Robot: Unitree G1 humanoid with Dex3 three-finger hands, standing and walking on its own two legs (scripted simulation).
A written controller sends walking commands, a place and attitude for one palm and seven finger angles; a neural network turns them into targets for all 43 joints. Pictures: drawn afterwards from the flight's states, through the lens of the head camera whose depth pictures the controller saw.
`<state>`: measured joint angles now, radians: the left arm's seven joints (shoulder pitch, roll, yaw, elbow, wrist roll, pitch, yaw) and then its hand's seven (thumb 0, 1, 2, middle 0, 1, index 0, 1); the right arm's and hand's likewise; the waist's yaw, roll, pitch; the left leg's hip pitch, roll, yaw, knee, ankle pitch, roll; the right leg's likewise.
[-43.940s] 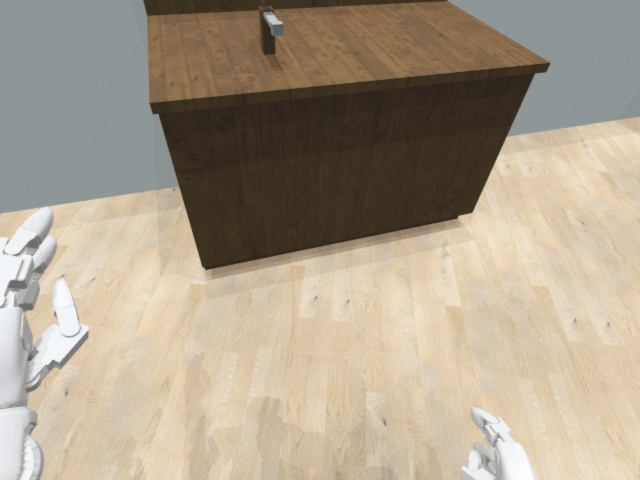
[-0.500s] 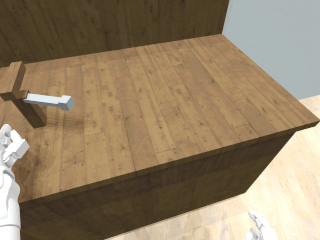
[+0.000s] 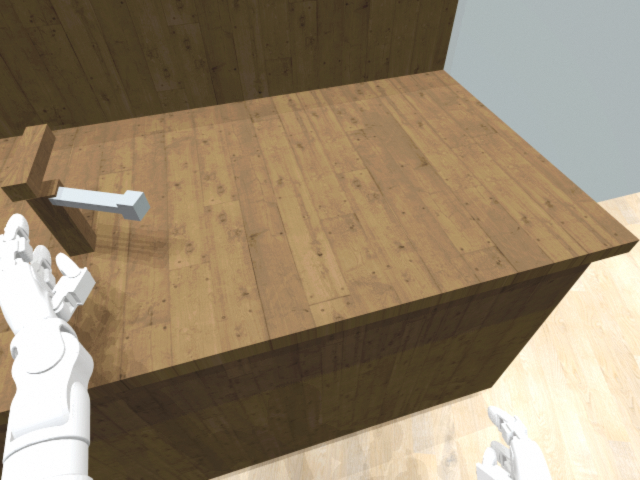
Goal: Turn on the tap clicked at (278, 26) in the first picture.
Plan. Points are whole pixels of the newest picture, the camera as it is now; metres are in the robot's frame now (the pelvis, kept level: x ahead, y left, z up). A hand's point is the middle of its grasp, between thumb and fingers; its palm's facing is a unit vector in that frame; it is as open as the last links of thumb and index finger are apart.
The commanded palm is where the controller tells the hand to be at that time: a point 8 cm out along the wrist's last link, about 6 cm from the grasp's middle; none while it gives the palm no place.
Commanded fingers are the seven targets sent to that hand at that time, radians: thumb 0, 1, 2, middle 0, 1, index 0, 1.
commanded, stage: push the lever round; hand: left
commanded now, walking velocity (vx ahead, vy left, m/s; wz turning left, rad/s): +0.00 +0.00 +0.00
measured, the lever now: (133, 205) +0.41 +0.30 +0.12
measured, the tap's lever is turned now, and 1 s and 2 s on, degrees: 63 63 74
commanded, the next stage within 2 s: none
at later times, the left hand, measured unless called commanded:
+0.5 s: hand (116, 265) +0.32 +0.28 +0.11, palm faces +0.73 -0.68 -0.04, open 7.9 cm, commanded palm +0.28 +0.31 +0.11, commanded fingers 0.00 0.90 0.90 -0.15 -0.15 -0.15 -0.15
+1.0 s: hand (140, 248) +0.35 +0.26 +0.11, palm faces +0.79 -0.62 -0.04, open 7.9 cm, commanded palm +0.30 +0.28 +0.11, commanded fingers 0.00 0.90 0.90 -0.15 -0.15 -0.15 -0.15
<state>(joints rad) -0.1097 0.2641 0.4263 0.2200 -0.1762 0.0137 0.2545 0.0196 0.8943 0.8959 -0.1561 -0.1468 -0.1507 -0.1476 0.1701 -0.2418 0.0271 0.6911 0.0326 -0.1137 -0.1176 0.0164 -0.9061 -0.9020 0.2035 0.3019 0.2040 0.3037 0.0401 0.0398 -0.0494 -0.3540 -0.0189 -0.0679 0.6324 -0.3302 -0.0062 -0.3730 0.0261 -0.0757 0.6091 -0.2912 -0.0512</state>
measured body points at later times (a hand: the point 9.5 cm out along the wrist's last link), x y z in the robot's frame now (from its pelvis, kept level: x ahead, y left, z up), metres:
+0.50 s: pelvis +0.00 +0.01 +0.00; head +0.00 -0.01 +0.45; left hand +0.28 +0.32 +0.12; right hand +0.18 -0.23 -0.10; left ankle +0.00 +0.13 -0.73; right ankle +0.02 -0.09 -0.73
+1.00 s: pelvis +0.00 +0.01 +0.00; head +0.01 +0.00 +0.45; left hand +0.30 +0.29 +0.12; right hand +0.18 -0.23 -0.10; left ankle +0.00 +0.13 -0.73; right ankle +0.02 -0.09 -0.73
